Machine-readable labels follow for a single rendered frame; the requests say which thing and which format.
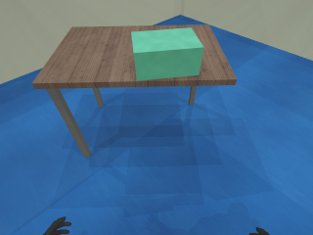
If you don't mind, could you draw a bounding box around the carton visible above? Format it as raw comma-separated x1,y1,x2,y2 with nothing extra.
131,27,204,81

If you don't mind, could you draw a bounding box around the left robot hand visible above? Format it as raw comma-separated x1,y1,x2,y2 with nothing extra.
43,216,71,235

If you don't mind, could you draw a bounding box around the table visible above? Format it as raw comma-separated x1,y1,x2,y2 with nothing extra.
31,24,237,158

